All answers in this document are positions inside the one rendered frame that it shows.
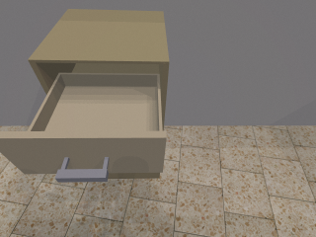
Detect cabinet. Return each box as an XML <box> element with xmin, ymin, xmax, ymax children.
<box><xmin>28</xmin><ymin>9</ymin><xmax>170</xmax><ymax>179</ymax></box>

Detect drawer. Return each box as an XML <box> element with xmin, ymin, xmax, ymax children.
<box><xmin>0</xmin><ymin>72</ymin><xmax>167</xmax><ymax>175</ymax></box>

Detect handle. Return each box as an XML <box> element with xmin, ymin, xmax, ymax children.
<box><xmin>54</xmin><ymin>157</ymin><xmax>110</xmax><ymax>183</ymax></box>

